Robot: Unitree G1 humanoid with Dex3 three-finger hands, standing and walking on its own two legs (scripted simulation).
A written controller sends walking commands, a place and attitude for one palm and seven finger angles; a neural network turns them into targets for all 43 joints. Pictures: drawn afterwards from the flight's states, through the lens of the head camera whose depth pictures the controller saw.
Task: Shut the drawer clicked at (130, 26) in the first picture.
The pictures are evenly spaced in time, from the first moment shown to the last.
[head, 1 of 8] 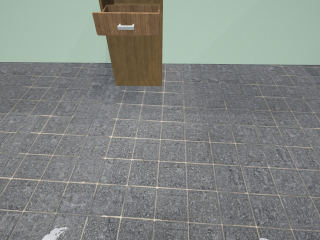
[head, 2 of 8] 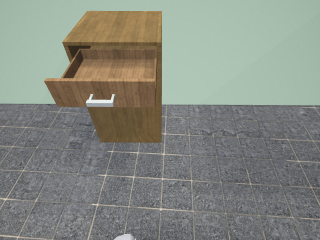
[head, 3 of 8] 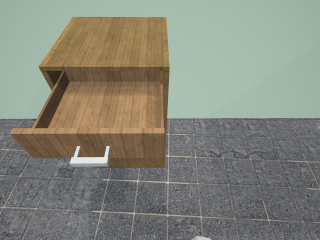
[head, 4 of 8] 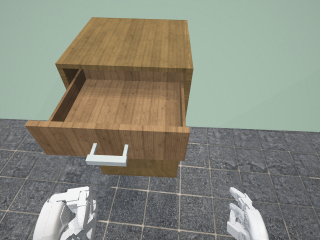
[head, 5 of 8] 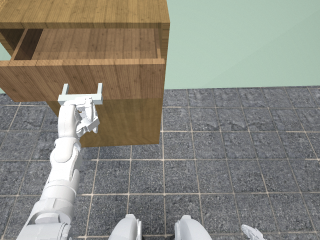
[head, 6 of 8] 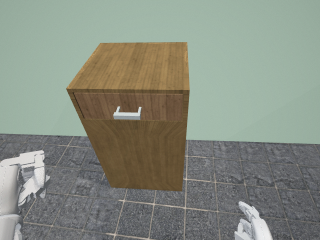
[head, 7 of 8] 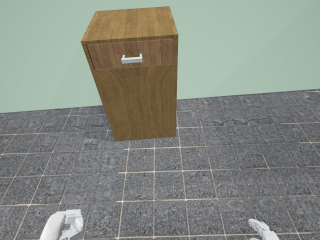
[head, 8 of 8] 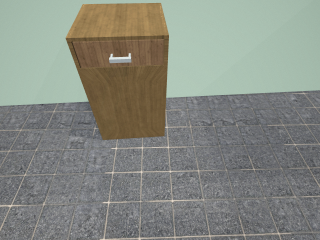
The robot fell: no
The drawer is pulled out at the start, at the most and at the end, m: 0.29 0.29 0.00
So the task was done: yes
